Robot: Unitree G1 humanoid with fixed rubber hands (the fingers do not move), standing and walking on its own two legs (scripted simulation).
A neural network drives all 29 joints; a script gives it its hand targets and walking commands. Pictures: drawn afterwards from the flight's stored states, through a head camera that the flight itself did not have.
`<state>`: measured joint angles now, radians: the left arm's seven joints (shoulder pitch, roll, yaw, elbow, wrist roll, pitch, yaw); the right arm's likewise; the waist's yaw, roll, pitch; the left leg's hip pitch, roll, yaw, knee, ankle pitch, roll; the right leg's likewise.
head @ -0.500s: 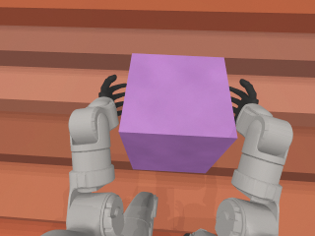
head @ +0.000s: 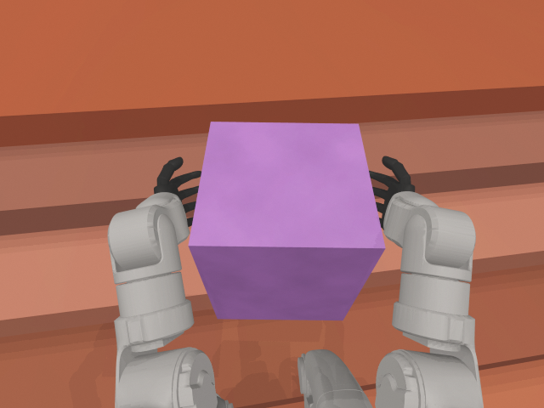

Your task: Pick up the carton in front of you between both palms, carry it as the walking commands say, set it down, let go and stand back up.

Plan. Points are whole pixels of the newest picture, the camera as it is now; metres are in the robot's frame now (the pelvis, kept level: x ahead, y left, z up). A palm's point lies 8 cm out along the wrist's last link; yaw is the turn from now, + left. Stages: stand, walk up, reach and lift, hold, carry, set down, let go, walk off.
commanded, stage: carry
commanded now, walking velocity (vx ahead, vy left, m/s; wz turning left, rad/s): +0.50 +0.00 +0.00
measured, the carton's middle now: (282, 229) +0.36 -0.02 +0.04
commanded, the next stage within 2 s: none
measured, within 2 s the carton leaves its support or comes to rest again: neither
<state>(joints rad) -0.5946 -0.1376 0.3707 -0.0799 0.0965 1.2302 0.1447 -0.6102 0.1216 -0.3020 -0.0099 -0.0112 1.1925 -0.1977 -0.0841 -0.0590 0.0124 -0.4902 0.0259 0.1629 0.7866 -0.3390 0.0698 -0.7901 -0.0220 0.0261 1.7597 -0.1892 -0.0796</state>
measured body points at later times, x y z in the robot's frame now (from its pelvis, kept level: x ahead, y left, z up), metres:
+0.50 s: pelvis +0.29 -0.05 +0.11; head +0.32 -0.05 +0.56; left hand +0.63 +0.13 +0.23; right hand +0.67 -0.17 +0.23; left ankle +0.20 +0.06 -0.41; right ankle +0.35 -0.13 -0.58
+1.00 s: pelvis +0.58 +0.01 +0.24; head +0.61 +0.01 +0.69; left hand +0.95 +0.13 +0.36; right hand +0.93 -0.17 +0.37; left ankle +0.61 +0.09 -0.45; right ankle +0.51 -0.10 -0.28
